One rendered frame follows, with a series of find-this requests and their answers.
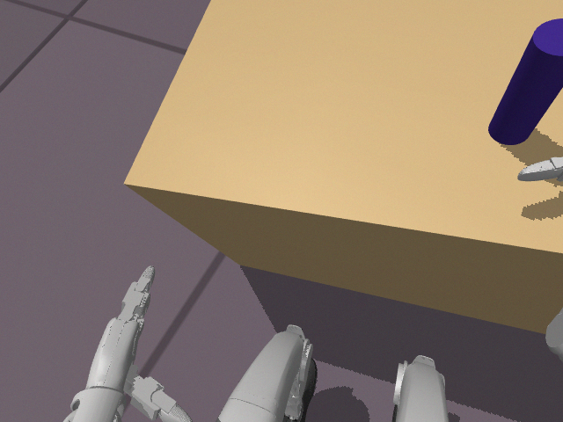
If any left robot foot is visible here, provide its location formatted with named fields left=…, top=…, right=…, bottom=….
left=282, top=358, right=317, bottom=422

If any can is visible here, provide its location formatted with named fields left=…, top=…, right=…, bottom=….
left=488, top=18, right=563, bottom=145

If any left robot arm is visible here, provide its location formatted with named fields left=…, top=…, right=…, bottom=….
left=63, top=387, right=126, bottom=422

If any right robot hand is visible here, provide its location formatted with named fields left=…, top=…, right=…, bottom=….
left=517, top=157, right=563, bottom=182

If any right robot arm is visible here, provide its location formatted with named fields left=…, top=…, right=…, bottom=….
left=545, top=308, right=563, bottom=362

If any left robot hand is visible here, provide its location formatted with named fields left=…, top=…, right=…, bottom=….
left=85, top=266, right=193, bottom=422

